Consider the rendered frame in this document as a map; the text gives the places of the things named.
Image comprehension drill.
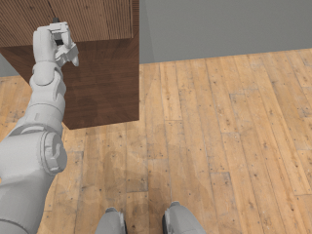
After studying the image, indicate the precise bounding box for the handle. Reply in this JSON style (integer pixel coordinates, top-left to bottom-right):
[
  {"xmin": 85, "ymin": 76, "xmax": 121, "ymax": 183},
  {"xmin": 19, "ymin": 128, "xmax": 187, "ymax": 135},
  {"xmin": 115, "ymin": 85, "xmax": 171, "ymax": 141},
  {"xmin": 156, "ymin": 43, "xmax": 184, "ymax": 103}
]
[{"xmin": 46, "ymin": 18, "xmax": 63, "ymax": 46}]

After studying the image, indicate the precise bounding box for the left robot hand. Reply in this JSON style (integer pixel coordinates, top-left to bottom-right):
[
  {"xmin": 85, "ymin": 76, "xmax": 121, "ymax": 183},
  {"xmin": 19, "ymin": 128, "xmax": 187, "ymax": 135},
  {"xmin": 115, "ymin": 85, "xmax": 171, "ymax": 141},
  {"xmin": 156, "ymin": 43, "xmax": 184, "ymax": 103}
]
[{"xmin": 32, "ymin": 21, "xmax": 79, "ymax": 69}]

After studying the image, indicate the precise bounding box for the left robot shin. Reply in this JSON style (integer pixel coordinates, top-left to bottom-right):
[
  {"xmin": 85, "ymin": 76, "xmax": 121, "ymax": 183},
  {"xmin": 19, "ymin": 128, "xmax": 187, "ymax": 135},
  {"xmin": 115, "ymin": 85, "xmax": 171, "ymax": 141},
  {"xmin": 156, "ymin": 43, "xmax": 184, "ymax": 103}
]
[{"xmin": 105, "ymin": 207, "xmax": 117, "ymax": 213}]

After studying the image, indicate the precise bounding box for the left robot upper arm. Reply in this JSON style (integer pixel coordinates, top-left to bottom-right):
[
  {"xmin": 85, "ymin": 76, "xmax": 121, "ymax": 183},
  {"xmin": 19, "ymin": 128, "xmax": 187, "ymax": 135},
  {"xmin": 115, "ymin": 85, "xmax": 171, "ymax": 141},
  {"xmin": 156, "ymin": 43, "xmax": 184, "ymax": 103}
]
[{"xmin": 0, "ymin": 131, "xmax": 67, "ymax": 234}]

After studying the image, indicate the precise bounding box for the cabinet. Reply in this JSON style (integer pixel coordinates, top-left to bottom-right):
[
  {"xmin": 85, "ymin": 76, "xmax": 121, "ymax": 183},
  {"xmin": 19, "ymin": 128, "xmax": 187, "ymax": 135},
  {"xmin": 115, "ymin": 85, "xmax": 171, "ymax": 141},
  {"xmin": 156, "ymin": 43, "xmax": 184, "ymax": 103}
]
[{"xmin": 0, "ymin": 0, "xmax": 139, "ymax": 130}]

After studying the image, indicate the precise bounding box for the left robot forearm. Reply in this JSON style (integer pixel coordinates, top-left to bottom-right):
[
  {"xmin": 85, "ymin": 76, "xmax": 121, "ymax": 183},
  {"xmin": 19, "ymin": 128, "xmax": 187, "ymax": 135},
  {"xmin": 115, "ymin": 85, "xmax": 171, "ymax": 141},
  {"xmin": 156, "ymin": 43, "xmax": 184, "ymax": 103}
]
[{"xmin": 0, "ymin": 61, "xmax": 66, "ymax": 178}]

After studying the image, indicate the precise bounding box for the robot left thigh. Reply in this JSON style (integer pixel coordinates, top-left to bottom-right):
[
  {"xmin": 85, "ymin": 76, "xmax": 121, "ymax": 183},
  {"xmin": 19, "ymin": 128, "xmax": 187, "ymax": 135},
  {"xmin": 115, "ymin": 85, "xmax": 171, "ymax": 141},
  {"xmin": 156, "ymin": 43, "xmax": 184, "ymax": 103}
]
[{"xmin": 95, "ymin": 211, "xmax": 126, "ymax": 234}]

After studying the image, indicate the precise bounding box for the drawer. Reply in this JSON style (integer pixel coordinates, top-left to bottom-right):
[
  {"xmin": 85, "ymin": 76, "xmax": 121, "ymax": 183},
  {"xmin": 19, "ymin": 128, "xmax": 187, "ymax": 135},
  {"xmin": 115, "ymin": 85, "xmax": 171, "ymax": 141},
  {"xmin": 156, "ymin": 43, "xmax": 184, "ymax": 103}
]
[{"xmin": 0, "ymin": 0, "xmax": 134, "ymax": 48}]

